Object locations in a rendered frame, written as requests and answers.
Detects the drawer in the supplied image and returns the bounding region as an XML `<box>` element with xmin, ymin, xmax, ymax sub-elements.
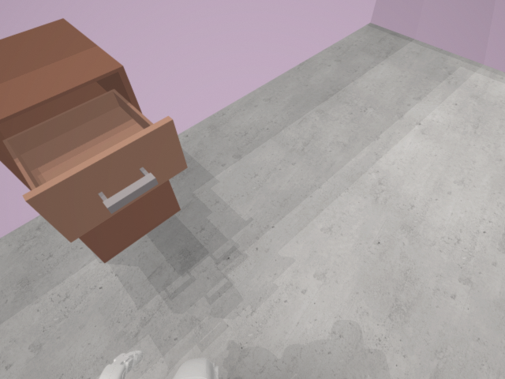
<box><xmin>3</xmin><ymin>89</ymin><xmax>188</xmax><ymax>242</ymax></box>

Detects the cabinet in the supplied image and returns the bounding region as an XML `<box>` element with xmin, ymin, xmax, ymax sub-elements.
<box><xmin>0</xmin><ymin>18</ymin><xmax>181</xmax><ymax>263</ymax></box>

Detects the robot left hand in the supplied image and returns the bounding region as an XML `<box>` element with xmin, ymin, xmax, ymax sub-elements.
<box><xmin>98</xmin><ymin>351</ymin><xmax>143</xmax><ymax>379</ymax></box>

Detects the robot left thigh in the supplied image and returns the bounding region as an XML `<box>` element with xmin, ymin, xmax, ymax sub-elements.
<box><xmin>172</xmin><ymin>358</ymin><xmax>219</xmax><ymax>379</ymax></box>

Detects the handle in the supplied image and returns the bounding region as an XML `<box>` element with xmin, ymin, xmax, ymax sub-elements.
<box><xmin>98</xmin><ymin>167</ymin><xmax>158</xmax><ymax>214</ymax></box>

